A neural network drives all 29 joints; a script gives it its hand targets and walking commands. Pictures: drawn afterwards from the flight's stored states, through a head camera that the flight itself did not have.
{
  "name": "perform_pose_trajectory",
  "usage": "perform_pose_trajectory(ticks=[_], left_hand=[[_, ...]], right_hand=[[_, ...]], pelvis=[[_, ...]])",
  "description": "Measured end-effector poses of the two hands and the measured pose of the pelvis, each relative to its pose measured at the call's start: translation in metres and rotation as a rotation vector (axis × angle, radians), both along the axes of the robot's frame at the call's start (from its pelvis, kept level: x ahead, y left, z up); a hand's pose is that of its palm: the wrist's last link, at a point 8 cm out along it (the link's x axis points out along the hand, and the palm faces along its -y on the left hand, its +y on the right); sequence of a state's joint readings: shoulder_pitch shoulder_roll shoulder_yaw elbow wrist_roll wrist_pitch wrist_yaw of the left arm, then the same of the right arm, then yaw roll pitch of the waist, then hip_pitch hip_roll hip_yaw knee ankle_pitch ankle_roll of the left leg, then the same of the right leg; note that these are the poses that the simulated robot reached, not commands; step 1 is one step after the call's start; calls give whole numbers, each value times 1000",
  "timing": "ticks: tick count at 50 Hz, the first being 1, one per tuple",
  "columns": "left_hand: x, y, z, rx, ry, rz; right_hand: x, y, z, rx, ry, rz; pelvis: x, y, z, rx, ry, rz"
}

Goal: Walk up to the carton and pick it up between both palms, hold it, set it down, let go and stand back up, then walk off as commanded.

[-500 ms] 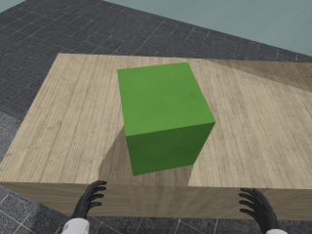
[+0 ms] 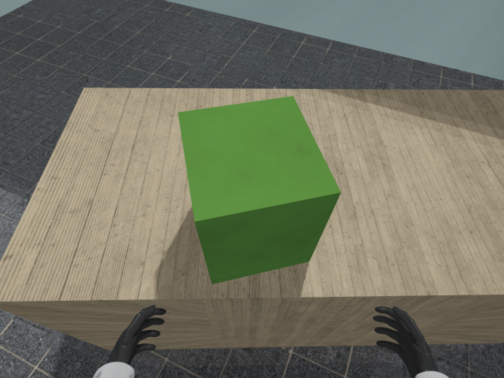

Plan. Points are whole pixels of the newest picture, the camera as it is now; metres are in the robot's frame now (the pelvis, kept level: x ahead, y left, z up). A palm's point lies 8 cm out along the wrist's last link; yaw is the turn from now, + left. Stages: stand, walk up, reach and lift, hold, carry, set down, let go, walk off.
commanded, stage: let go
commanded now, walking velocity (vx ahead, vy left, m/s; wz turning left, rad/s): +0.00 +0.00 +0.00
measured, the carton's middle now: (250, 194) +0.43 +0.06 +0.00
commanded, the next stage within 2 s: stand in 0.10 s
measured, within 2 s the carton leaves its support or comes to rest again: neither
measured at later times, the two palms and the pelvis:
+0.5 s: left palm out of the picture +0.12 +0.29 -0.10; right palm out of the picture +0.16 -0.22 -0.09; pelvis +0.01 +0.01 -0.01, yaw +0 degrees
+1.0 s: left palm out of the picture +0.09 +0.30 -0.10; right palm out of the picture +0.12 -0.23 -0.11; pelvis -0.01 +0.00 -0.01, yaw +0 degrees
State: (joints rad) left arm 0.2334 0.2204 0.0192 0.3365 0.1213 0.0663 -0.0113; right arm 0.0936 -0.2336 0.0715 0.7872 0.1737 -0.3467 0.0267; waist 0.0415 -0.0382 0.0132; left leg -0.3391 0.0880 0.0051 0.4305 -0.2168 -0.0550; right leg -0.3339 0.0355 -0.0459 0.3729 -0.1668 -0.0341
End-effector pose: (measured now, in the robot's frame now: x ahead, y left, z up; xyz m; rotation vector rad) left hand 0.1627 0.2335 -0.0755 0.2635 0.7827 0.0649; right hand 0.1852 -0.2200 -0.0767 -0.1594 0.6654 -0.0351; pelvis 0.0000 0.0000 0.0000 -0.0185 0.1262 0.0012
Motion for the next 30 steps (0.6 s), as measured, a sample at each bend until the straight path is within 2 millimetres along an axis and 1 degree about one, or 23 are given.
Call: perform_pose_trajectory(ticks=[8,10,13,16,19,25,30], left_hand=[[2,-2,0,-2,-1,-11],[-3,4,-4,13,6,-16],[-14,19,-13,50,44,-12],[-24,35,-20,81,77,1],[-30,46,-24,97,92,15],[-41,58,-28,113,100,27],[-51,60,-32,113,116,38]], right_hand=[[-3,-2,-1,-8,8,-1],[-8,-2,-8,-40,79,14],[-13,-4,-16,-64,151,2],[-13,-4,-17,-68,160,-9],[-14,-2,-17,-71,151,-13],[-23,-3,-16,-79,150,-21],[-35,-5,-18,-79,157,-29]], pelvis=[[0,0,0,0,-2,0],[0,0,-2,1,-13,0],[3,1,-5,0,-33,0],[6,3,-9,-2,-49,0],[8,5,-11,-4,-58,0],[6,6,-13,-6,-67,0],[3,6,-13,-6,-73,0]])
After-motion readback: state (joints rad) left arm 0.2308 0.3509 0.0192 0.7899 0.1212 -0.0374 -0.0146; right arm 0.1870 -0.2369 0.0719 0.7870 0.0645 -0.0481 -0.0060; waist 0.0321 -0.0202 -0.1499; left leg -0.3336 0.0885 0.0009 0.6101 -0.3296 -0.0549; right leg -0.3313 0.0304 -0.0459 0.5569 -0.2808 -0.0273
